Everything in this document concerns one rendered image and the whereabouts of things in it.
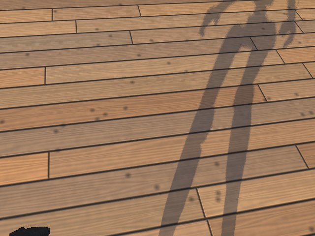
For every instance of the robot left hand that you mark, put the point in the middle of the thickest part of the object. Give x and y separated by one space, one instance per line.
32 231

